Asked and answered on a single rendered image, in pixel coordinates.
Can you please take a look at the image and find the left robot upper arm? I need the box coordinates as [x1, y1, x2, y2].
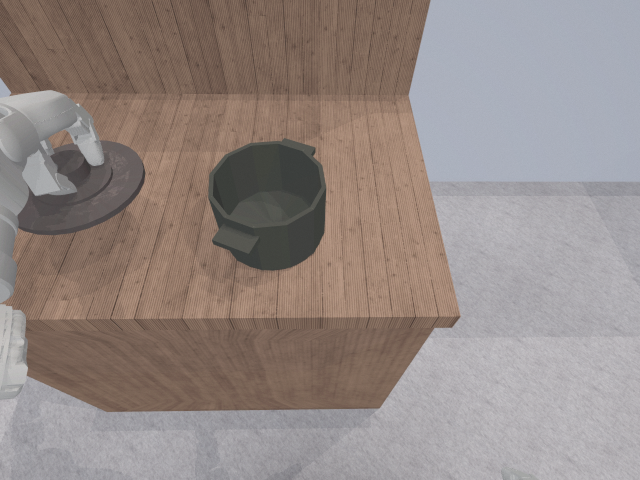
[0, 304, 28, 400]

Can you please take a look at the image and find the knob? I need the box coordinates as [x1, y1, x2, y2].
[50, 150, 91, 185]

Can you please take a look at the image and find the lid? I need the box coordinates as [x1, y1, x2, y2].
[18, 140, 145, 235]

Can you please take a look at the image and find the pot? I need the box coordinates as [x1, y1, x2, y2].
[208, 138, 326, 271]

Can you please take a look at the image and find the robot left forearm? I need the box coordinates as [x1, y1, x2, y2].
[0, 103, 39, 303]

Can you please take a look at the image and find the table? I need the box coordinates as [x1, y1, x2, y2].
[0, 0, 461, 412]

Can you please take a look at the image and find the left robot hand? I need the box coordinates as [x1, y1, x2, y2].
[0, 90, 104, 196]

